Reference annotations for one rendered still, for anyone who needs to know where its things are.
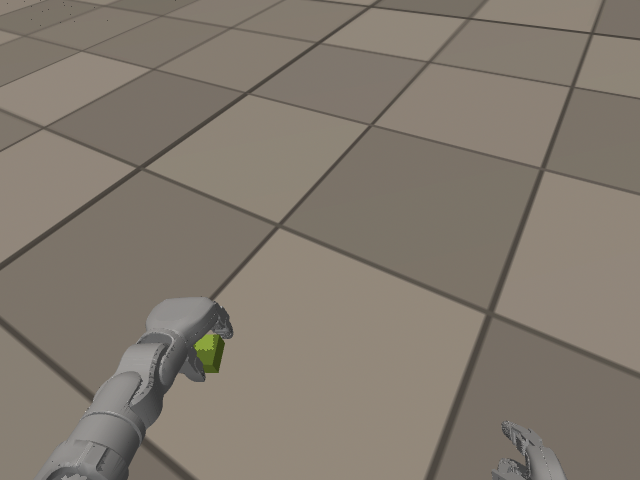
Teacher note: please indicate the small box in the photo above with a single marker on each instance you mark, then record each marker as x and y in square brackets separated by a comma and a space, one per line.
[209, 350]

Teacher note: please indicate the left robot arm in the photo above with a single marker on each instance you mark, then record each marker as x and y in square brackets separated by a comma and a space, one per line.
[103, 444]

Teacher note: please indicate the right robot hand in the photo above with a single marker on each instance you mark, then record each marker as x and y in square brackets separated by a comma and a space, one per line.
[541, 462]

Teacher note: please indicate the left robot hand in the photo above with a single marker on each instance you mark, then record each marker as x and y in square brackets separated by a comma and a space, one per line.
[191, 318]

